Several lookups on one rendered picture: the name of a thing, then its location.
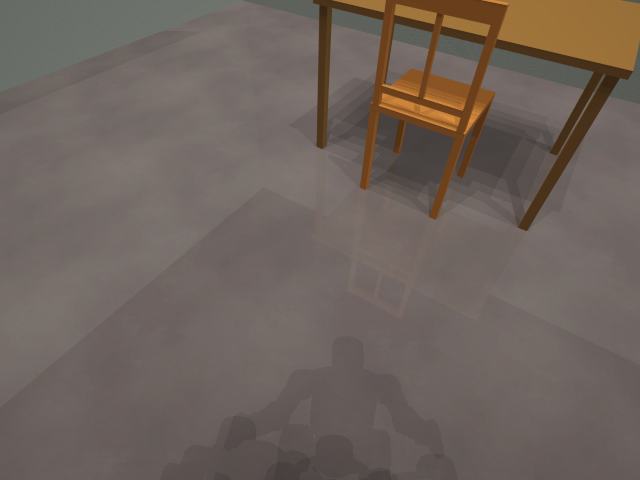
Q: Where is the table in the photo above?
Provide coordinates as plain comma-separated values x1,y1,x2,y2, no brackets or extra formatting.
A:
313,0,640,231

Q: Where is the chair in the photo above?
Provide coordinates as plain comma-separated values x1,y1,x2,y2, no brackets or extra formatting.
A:
360,0,509,220

